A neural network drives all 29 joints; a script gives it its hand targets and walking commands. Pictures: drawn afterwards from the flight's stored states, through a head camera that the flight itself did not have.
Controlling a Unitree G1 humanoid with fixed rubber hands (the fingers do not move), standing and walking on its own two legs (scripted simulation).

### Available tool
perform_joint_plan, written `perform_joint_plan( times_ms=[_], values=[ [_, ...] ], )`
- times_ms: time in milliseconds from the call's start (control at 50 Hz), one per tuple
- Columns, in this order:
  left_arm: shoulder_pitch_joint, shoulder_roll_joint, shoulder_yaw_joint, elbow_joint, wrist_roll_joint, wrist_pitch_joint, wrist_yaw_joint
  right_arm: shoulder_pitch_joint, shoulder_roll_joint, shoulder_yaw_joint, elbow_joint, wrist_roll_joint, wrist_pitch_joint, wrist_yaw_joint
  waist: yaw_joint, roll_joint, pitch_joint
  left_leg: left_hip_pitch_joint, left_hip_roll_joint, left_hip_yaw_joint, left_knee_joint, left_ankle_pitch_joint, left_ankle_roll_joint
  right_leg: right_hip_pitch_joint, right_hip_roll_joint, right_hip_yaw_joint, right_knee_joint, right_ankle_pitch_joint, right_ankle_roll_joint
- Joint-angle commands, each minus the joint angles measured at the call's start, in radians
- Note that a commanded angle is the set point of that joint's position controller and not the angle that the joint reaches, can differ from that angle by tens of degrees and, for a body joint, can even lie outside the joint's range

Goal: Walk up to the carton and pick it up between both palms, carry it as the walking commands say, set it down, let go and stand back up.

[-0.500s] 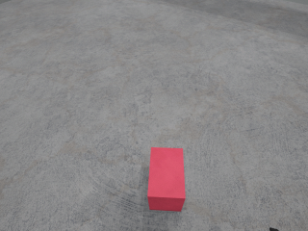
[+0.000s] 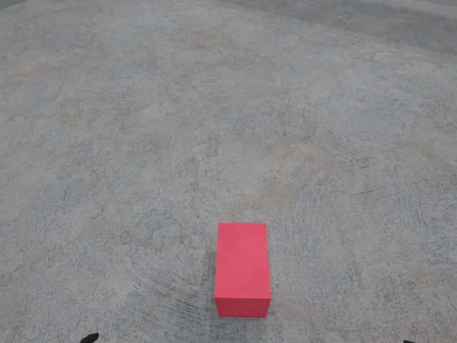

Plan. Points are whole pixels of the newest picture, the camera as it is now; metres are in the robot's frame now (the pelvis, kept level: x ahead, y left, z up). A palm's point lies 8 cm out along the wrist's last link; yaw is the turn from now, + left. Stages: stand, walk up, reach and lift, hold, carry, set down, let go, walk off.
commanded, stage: walk up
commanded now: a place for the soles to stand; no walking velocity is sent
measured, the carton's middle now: (242, 270) +0.47 +0.00 -0.65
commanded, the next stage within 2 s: reach and lift in 0.18 s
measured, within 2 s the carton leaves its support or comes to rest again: neither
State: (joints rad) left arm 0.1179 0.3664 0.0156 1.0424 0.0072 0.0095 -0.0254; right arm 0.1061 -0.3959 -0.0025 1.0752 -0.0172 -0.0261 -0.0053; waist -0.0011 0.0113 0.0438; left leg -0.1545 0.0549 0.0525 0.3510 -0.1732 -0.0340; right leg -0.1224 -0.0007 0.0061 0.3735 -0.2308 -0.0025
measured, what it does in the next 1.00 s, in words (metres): lowers itself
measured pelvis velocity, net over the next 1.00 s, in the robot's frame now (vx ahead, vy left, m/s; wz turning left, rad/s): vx -0.07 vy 0.01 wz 0.02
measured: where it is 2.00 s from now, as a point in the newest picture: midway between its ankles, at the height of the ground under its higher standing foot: outside the picture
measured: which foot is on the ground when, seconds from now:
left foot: down 0.00-1.00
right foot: down 0.00-1.00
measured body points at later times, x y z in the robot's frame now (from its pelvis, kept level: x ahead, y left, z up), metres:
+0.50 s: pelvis +0.00 +0.02 -0.02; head +0.09 +0.01 +0.42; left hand +0.17 +0.28 -0.13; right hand +0.17 -0.27 -0.13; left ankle +0.01 +0.14 -0.75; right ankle -0.02 -0.12 -0.75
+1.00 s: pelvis -0.07 +0.01 -0.08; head +0.12 +0.01 +0.33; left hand +0.28 +0.24 -0.19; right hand +0.28 -0.26 -0.18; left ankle +0.01 +0.14 -0.75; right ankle -0.02 -0.12 -0.75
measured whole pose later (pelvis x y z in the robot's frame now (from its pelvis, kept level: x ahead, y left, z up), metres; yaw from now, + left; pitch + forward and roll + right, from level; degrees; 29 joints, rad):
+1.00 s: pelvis -0.07 +0.01 -0.08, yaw +1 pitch +21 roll +1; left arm -0.50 0.23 0.14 0.66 0.00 0.32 0.04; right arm -0.50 -0.32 -0.20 0.71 0.01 0.27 0.04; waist -0.02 0.01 0.07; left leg -1.02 0.04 0.02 0.94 -0.29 -0.01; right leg -0.99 -0.02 0.01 0.99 -0.37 0.02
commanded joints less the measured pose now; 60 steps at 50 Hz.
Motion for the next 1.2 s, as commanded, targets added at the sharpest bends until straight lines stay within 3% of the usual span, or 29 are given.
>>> perform_joint_plan(
  times_ms=[0,60,100,160,180,200,220,300,360,420,440,520,540,580,640,660,680,720,740,780,820,880,920,1000,1060,1080,1140,1160,1180],
  values=[
    [0.006,0.226,0.051,-0.061,-0.001,-0.015,0.012,-0.039,-0.215,-0.048,-0.070,0.002,-0.018,-0.010,0.009,-0.032,-0.063,0.050,0.089,-0.072,-0.015,0.125,0.059,-0.035,-0.114,0.113,-0.054,0.192,-0.040],
    [-0.024,0.211,0.050,-0.065,0.004,-0.016,0.011,-0.028,-0.205,-0.041,-0.061,0.003,-0.015,-0.012,0.005,-0.078,-0.087,0.055,0.091,-0.087,-0.015,0.141,0.055,-0.022,-0.111,0.103,-0.059,0.203,-0.032],
    [-0.018,0.194,0.040,-0.066,0.000,-0.015,0.011,-0.026,-0.201,-0.044,-0.062,0.002,-0.019,-0.009,0.002,0.034,-0.089,0.063,0.093,-0.094,-0.018,0.136,0.055,-0.028,-0.116,0.109,-0.059,0.189,-0.035],
    [-0.019,0.205,0.037,-0.057,-0.001,-0.018,0.012,-0.037,-0.212,-0.041,-0.069,0.007,-0.019,-0.006,-0.006,-0.027,-0.072,0.062,0.097,-0.095,-0.029,0.096,0.067,-0.034,-0.117,0.106,-0.065,0.179,-0.032],
    [-0.222,0.118,0.104,-0.557,0.020,0.042,-0.013,-0.228,-0.049,-0.130,-0.549,-0.039,0.062,0.026,0.021,-0.118,0.085,-0.096,-0.054,-0.026,0.103,-0.031,0.002,-0.281,-0.027,0.031,-0.003,0.038,-0.037],
    [-0.255,0.096,0.128,-0.498,0.013,0.081,-0.032,-0.222,-0.051,-0.151,-0.510,-0.041,0.101,0.027,-0.003,-0.135,0.020,-0.049,-0.091,0.019,0.139,-0.100,0.011,-0.307,-0.018,0.003,0.001,-0.101,-0.014],
    [-0.171,0.110,0.143,-0.452,0.047,0.138,-0.045,-0.170,-0.078,-0.158,-0.468,-0.069,0.150,0.051,0.015,-0.058,0.040,-0.045,-0.113,0.012,0.162,-0.136,0.004,-0.331,-0.020,-0.036,0.015,-0.149,-0.027],
    [-0.017,0.112,0.178,-0.512,0.080,0.251,-0.042,-0.020,-0.100,-0.202,-0.545,-0.067,0.254,0.060,-0.002,-0.049,-0.032,0.061,-0.135,0.036,0.160,-0.026,0.009,-0.220,0.006,-0.044,0.030,-0.027,-0.002],
    [0.033,0.070,0.185,-0.589,0.073,0.247,-0.022,0.068,-0.119,-0.240,-0.561,-0.076,0.245,0.064,-0.020,-0.003,-0.189,0.066,-0.119,-0.010,0.213,0.189,0.005,-0.120,0.046,-0.039,0.159,0.270,0.006],
    [-0.066,0.005,0.142,-0.621,0.066,0.235,-0.007,-0.040,-0.113,-0.265,-0.586,-0.064,0.224,0.073,-0.044,0.020,-0.175,-0.013,-0.108,-0.028,0.290,0.200,-0.010,-0.270,0.053,-0.036,0.219,0.243,0.009],
    [-0.096,-0.028,0.123,-0.668,0.056,0.223,0.002,-0.058,-0.123,-0.258,-0.581,-0.068,0.220,0.082,-0.054,0.087,-0.166,-0.026,-0.102,-0.027,0.284,0.206,-0.014,-0.295,0.051,-0.048,0.222,0.218,0.006],
    [-0.145,-0.057,0.104,-0.604,0.048,0.240,0.015,-0.126,-0.093,-0.247,-0.566,-0.059,0.238,0.089,-0.048,-0.072,-0.222,-0.105,-0.108,-0.038,0.368,0.163,-0.002,-0.405,0.058,-0.063,0.297,0.195,0.026],
    [-0.156,-0.030,0.134,-0.664,0.054,0.235,0.029,-0.133,-0.083,-0.220,-0.585,-0.036,0.226,0.093,-0.024,-0.017,-0.287,-0.080,-0.095,-0.038,0.376,0.249,0.001,-0.407,0.047,-0.045,0.307,0.244,0.021],
    [-0.198,-0.046,0.125,-0.662,0.043,0.227,0.040,-0.156,-0.136,-0.246,-0.552,-0.041,0.219,0.091,-0.055,-0.039,-0.365,-0.092,-0.099,-0.056,0.424,0.311,-0.007,-0.467,0.057,-0.061,0.363,0.275,0.026],
    [-0.224,-0.060,0.113,-0.646,0.037,0.233,0.058,-0.267,-0.135,-0.253,-0.604,-0.029,0.205,0.093,-0.041,-0.058,-0.463,-0.101,-0.084,-0.083,0.491,0.422,-0.001,-0.594,0.063,-0.060,0.417,0.257,0.020],
    [-0.225,-0.083,0.115,-0.597,0.051,0.239,0.063,-0.254,-0.107,-0.247,-0.532,-0.029,0.205,0.092,-0.042,0.013,-0.432,-0.105,-0.071,-0.084,0.503,0.430,-0.019,-0.672,0.056,-0.057,0.423,0.211,0.015],
    [-0.229,-0.079,0.118,-0.615,0.031,0.236,0.068,-0.271,-0.110,-0.243,-0.550,-0.032,0.213,0.092,-0.036,-0.033,-0.477,-0.085,-0.069,-0.092,0.474,0.431,-0.004,-0.627,0.064,-0.064,0.422,0.204,0.023],
    [-0.349,-0.037,0.113,-0.577,0.042,0.248,0.064,-0.395,-0.096,-0.224,-0.568,0.003,0.215,0.086,-0.042,-0.033,-0.415,-0.233,-0.078,-0.056,0.484,0.204,-0.003,-0.667,0.043,-0.057,0.403,0.126,0.019],
    [-0.365,-0.042,0.157,-0.553,0.051,0.240,0.068,-0.401,-0.070,-0.204,-0.544,0.006,0.213,0.083,0.000,-0.009,-0.439,-0.267,-0.081,-0.059,0.473,0.216,0.003,-0.669,0.042,-0.058,0.438,0.110,0.026],
    [-0.514,-0.030,0.147,-0.626,0.024,0.246,0.077,-0.485,-0.099,-0.230,-0.541,0.010,0.222,0.083,-0.036,-0.036,-0.470,-0.298,-0.078,-0.059,0.475,0.163,0.002,-0.667,0.034,-0.037,0.432,0.135,0.013],
    [-0.530,-0.025,0.150,-0.640,0.028,0.258,0.079,-0.564,-0.104,-0.217,-0.532,0.029,0.226,0.077,-0.002,0.046,-0.543,-0.274,-0.085,-0.043,0.495,0.102,-0.011,-0.668,0.028,-0.040,0.443,0.047,0.017],
    [-0.720,-0.007,0.140,-0.584,-0.005,0.289,0.083,-0.726,-0.115,-0.237,-0.516,0.023,0.250,0.060,-0.034,-0.029,-0.545,-0.345,-0.093,-0.049,0.497,-0.093,-0.006,-0.710,0.037,-0.051,0.458,-0.088,0.018],
    [-0.770,0.007,0.142,-0.520,-0.015,0.296,0.077,-0.780,-0.082,-0.220,-0.487,0.039,0.268,0.054,-0.013,-0.040,-0.541,-0.420,-0.095,-0.028,0.491,-0.160,0.012,-0.692,0.035,-0.048,0.453,-0.138,0.032],
    [-0.932,0.047,0.187,-0.501,-0.012,0.272,0.060,-0.905,-0.038,-0.234,-0.500,0.030,0.269,0.014,-0.003,-0.021,-0.659,-0.512,-0.106,-0.004,0.527,-0.120,0.016,-0.650,0.033,-0.019,0.463,-0.062,0.039],
    [-1.044,0.084,0.211,-0.463,-0.023,0.259,0.058,-1.001,-0.030,-0.228,-0.462,0.030,0.272,0.001,-0.006,-0.071,-0.629,-0.599,-0.111,0.001,0.552,-0.137,0.024,-0.712,0.032,-0.012,0.471,-0.101,0.047],
    [-1.053,0.094,0.196,-0.425,-0.021,0.263,0.058,-0.985,-0.036,-0.256,-0.423,0.013,0.278,-0.009,-0.035,-0.068,-0.694,-0.579,-0.111,-0.006,0.558,-0.099,0.024,-0.690,0.048,-0.029,0.487,-0.038,0.046],
    [-1.021,0.045,0.192,-0.365,-0.036,0.240,0.043,-0.984,-0.056,-0.276,-0.372,0.003,0.253,-0.029,-0.021,-0.028,-0.841,-0.565,-0.121,-0.008,0.590,0.066,0.008,-0.629,0.059,-0.034,0.529,0.138,0.051],
    [-1.128,0.038,0.182,-0.416,-0.049,0.223,0.045,-1.083,-0.058,-0.305,-0.433,0.019,0.233,-0.033,-0.063,-0.019,-0.909,-0.518,-0.121,-0.029,0.605,0.094,0.011,-0.658,0.075,-0.047,0.548,0.148,0.050],
    [-1.145,0.058,0.183,-0.421,-0.042,0.212,0.046,-1.093,-0.002,-0.250,-0.450,0.039,0.226,-0.035,-0.020,-0.031,-0.837,-0.580,-0.121,-0.013,0.609,0.124,0.019,-0.743,0.070,-0.028,0.535,0.156,0.047]
  ],
)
